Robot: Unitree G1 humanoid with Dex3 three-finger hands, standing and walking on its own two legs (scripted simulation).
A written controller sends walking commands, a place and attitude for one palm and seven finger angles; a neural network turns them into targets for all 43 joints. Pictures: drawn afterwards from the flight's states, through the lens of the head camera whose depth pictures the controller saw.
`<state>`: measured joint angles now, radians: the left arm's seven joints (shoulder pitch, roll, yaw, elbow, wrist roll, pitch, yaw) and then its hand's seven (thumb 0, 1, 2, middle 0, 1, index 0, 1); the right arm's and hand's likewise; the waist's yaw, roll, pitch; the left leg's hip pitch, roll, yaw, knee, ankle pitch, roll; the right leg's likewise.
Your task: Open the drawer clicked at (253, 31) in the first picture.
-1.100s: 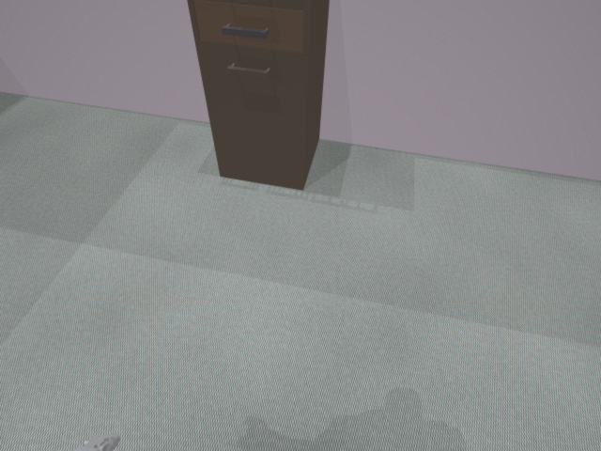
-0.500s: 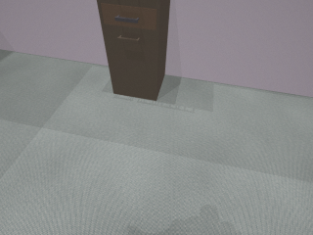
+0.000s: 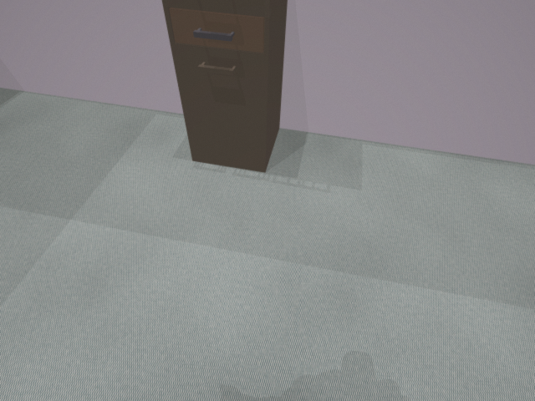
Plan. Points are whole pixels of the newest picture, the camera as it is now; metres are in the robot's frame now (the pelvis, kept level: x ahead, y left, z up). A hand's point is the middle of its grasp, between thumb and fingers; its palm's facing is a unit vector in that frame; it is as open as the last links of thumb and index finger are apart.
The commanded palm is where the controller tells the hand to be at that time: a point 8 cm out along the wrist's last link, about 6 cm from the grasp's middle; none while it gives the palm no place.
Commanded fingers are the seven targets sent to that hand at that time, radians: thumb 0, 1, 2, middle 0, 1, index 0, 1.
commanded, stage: look at it before walking up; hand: left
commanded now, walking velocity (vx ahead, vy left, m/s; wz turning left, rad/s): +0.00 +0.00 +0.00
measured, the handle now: (214, 33) +1.42 +0.29 -0.03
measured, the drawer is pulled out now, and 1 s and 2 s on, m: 0.00 0.00 0.00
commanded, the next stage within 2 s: walk to a spot facing it in 0.34 s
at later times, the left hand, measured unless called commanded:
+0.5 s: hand out of the picture +0.07 +0.25 -0.16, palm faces -0.03 -0.94 -0.33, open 7.4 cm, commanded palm none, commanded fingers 0.00 0.90 0.90 -0.20 -0.30 -0.20 -0.30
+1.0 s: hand out of the picture +0.10 +0.26 -0.18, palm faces +0.21 -0.97 -0.15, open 7.4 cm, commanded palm none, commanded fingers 0.00 0.90 0.90 -0.20 -0.30 -0.20 -0.30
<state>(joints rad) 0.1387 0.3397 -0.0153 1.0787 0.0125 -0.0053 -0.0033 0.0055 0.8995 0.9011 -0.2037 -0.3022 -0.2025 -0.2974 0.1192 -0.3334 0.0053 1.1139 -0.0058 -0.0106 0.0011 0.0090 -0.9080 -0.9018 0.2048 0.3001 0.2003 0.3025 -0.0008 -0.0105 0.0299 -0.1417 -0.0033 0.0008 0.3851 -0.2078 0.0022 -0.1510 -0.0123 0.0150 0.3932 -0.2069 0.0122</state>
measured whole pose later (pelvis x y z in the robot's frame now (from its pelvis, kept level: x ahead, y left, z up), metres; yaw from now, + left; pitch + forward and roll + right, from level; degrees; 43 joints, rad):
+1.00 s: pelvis +0.12 +0.07 +0.00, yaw +13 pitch +0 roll -1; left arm 0.27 0.21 0.04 1.04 0.03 -0.01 -0.02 0.01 0.90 0.90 -0.20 -0.30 -0.20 -0.30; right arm 0.42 -0.12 -0.01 1.11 -0.01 -0.06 -0.01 0.01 -0.91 -0.90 0.20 0.30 0.20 0.30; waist -0.02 -0.04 0.02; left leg -0.12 -0.04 0.06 0.39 -0.28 0.08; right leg -0.54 -0.12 -0.06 1.04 -0.28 0.04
